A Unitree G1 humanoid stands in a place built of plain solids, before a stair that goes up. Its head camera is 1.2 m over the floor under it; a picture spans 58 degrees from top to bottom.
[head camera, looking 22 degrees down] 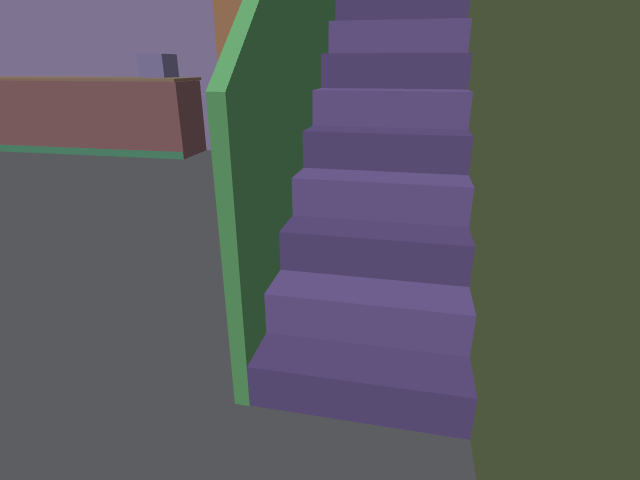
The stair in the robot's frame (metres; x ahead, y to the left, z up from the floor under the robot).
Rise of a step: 0.18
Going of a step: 0.22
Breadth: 0.80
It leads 12 degrees to the right of straight ahead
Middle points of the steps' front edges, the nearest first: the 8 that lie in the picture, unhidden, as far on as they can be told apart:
1.21 -0.13 0.18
1.43 -0.17 0.36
1.65 -0.22 0.54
1.87 -0.26 0.72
2.08 -0.31 0.90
2.30 -0.35 1.08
2.52 -0.40 1.26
2.74 -0.44 1.44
